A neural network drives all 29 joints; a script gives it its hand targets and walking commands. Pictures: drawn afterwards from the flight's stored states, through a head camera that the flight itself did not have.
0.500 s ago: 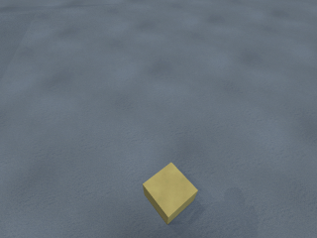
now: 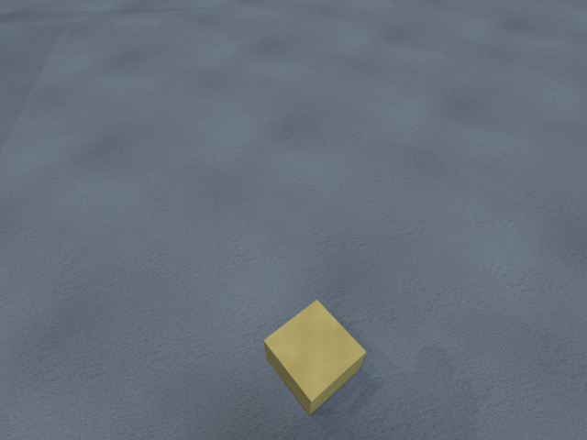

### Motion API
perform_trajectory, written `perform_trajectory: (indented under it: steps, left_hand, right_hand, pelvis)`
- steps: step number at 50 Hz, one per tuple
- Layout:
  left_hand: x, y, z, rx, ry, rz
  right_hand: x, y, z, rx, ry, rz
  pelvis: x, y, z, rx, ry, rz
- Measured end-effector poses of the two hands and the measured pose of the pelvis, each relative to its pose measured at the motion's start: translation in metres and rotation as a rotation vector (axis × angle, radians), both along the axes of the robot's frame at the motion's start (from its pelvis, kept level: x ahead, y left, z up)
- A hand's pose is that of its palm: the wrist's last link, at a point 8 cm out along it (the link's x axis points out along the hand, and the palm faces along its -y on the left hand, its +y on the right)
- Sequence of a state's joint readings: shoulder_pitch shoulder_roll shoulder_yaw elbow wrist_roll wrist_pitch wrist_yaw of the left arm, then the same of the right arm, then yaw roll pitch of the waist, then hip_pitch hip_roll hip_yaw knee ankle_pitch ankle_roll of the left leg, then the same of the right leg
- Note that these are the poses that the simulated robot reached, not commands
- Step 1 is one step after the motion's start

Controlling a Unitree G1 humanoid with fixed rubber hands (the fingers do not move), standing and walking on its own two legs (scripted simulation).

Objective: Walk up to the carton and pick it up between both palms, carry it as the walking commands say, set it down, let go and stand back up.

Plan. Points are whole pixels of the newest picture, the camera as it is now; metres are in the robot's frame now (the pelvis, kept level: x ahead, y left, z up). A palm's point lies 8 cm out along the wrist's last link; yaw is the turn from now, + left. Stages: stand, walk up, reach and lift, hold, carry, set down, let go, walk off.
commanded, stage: walk up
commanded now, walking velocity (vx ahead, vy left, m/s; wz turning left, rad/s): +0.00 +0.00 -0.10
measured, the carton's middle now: (313, 356) +0.47 -0.04 -0.68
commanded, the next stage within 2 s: none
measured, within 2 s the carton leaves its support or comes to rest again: neither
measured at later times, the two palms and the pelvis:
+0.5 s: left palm out of the picture +0.03 +0.24 -0.14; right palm out of the picture +0.05 -0.24 -0.14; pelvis +0.00 +0.00 +0.00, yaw +0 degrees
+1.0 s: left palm out of the picture +0.03 +0.24 -0.14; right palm out of the picture +0.05 -0.24 -0.14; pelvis +0.00 +0.00 +0.00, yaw +0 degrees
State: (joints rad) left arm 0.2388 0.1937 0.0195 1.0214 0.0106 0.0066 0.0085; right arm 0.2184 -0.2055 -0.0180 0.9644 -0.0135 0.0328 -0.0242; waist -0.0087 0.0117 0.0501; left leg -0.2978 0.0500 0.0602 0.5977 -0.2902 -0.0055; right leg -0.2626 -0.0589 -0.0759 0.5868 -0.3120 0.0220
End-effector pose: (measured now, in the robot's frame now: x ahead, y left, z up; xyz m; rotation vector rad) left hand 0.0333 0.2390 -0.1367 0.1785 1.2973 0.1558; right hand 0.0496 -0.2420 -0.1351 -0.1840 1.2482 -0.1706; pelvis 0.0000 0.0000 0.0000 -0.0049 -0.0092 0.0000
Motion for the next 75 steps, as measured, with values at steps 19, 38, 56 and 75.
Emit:
perform_trajectory:
  steps: [19,38,56,75]
  left_hand:
    - [-0.0009,-0.0002,0.0,0.0,0.001,0.0]
    - [-0.0022,-0.0005,0.0,0.0,0.003,0.0]
    - [-0.0031,-0.0006,-0.0001,0.0,0.005,0.001]
    - [-0.0044,-0.0007,0.0,0.0,0.005,0.001]
  right_hand:
    - [0.0002,-0.0002,0.0,0.0,0.0,0.0]
    - [0.0002,-0.0006,0.0001,0.0,-0.001,0.0]
    - [0.0002,-0.0007,0.0001,0.0,-0.001,-0.001]
    - [0.0005,-0.0009,0.0002,0.0,-0.003,-0.001]
  pelvis:
    - [0.0,-0.0002,0.0,0.0,0.0,0.0]
    - [0.0,-0.0006,0.0,0.0,0.0,-0.001]
    - [0.0,-0.0006,0.0,0.0,0.0,-0.001]
    - [0.0,-0.0008,0.0,0.0,0.0,-0.001]
